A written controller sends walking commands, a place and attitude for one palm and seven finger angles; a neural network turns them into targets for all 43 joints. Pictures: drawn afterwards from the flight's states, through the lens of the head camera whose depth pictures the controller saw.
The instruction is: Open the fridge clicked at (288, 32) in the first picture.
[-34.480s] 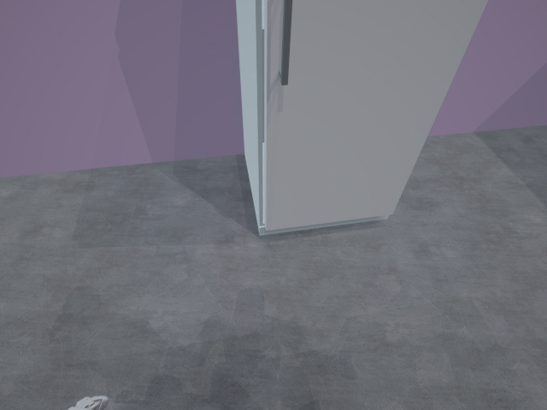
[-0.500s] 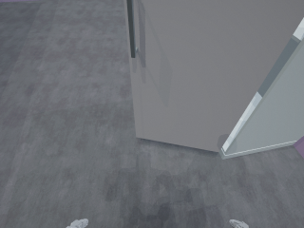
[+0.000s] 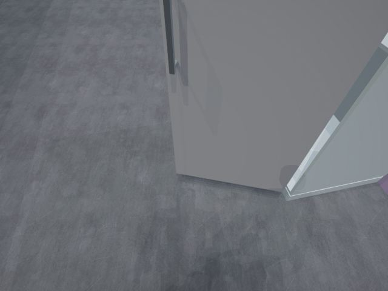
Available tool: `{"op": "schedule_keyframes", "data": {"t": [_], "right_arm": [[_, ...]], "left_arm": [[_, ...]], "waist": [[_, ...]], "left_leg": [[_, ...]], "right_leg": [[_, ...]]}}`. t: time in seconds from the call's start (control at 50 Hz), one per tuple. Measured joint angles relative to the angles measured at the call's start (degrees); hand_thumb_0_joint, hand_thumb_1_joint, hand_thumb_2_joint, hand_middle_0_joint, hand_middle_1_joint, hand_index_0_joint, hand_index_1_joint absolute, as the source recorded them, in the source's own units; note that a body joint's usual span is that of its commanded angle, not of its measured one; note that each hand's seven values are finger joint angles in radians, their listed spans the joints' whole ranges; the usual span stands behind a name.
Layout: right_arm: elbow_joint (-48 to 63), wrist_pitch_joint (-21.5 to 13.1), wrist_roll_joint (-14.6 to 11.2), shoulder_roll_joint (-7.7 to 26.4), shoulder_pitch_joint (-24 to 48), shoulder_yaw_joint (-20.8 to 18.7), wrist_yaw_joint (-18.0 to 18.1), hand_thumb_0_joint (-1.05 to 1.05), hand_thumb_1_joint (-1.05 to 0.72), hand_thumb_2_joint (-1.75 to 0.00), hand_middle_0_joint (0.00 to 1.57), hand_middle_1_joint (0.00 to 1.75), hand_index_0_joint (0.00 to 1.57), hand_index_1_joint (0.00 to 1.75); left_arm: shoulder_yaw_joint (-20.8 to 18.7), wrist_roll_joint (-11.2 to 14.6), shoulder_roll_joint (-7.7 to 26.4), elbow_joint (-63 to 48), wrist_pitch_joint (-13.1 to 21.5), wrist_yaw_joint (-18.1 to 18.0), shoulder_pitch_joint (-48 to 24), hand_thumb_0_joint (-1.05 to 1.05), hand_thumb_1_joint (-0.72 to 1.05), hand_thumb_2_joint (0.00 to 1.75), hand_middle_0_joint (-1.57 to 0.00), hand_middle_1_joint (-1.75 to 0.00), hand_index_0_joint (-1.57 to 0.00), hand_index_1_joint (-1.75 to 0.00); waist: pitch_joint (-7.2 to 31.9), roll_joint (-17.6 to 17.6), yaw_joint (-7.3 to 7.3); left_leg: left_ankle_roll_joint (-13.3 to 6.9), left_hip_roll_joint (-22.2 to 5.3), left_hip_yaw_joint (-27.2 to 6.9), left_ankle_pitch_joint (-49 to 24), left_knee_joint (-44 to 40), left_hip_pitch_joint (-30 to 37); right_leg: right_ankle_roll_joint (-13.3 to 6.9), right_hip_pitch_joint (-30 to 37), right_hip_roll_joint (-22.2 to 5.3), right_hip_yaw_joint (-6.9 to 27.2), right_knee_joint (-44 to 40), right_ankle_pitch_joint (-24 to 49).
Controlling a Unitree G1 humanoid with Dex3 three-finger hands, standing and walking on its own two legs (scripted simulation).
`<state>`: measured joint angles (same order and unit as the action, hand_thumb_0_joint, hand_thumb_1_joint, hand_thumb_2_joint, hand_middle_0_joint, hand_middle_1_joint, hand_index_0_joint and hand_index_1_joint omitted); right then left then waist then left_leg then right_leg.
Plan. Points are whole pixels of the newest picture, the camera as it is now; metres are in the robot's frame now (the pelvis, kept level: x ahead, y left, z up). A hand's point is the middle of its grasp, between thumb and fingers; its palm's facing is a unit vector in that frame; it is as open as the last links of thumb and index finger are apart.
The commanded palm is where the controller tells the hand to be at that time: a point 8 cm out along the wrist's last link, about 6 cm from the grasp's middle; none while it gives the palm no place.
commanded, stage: let the arm hang, fingers relaxed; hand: left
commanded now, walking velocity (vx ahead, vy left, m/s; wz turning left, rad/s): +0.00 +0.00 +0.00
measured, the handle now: (171, 30) +0.74 +0.11 +0.15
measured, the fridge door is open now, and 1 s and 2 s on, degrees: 66 66 66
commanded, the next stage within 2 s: look to check the result in 0.34 s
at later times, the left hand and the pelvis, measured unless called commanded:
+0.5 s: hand out of the picture +0.04 +0.18 -0.18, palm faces -0.03 -0.98 -0.20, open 7.4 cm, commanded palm none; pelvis +0.02 +0.00 +0.00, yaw +0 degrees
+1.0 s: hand out of the picture +0.03 +0.18 -0.18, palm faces -0.03 -0.98 -0.18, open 7.4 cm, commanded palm none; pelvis +0.02 +0.01 +0.00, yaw -1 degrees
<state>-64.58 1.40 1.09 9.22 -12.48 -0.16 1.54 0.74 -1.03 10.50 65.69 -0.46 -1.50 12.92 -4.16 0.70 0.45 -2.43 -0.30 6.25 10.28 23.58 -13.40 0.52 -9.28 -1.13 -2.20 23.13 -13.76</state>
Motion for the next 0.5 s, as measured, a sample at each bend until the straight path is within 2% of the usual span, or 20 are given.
{"op": "schedule_keyframes", "data": {"t": [0.08, 0.22, 0.5], "right_arm": [[-0.27, -0.43, -0.06, 0.28, 0.7, -0.07, -0.09, 0.01, -0.93, -0.9, 0.2, 0.3, 0.2, 0.3], [-0.4, -0.79, -0.04, 0.29, 1.3, -0.02, -0.2, 0.01, -0.92, -0.9, 0.2, 0.3, 0.2, 0.3], [-1.22, -0.82, -0.2, -0.03, 0.53, 0.17, -0.14, 0.01, -0.92, -0.9, 0.19, 0.3, 0.2, 0.3]], "left_arm": [[0.08, -0.09, -0.96, -0.53, 0.38, -0.11, -1.58, 0.01, 0.91, 0.9, -0.2, -0.3, -0.2, -0.3], [-0.19, -0.07, -0.01, -0.92, 0.69, -0.21, -2.89, 0.01, 0.92, 0.9, -0.2, -0.3, -0.2, -0.3], [-0.07, 0.08, -0.12, -0.12, 0.65, -0.2, -1.46, 0.01, 0.91, 0.9, -0.2, -0.3, -0.2, -0.3]], "waist": [[0.76, -0.41, 0.18], [1.39, -1.13, 0.52], [0.78, -1.23, 0.41]], "left_leg": [[-0.05, 0.15, 0.3, 0.12, -0.45, 0.81], [0.06, 0.12, 0.48, 0.27, -1.14, 1.87], [-0.03, 0.36, 0.56, 0.54, -2.07, 3.21]], "right_leg": [[0.14, 0.57, -0.15, 0.3, -0.15, -0.18], [0.14, 1.64, -0.07, 0.5, -1.04, -0.15], [0.35, 3.16, -0.24, 0.58, -2.39, -0.16]]}}
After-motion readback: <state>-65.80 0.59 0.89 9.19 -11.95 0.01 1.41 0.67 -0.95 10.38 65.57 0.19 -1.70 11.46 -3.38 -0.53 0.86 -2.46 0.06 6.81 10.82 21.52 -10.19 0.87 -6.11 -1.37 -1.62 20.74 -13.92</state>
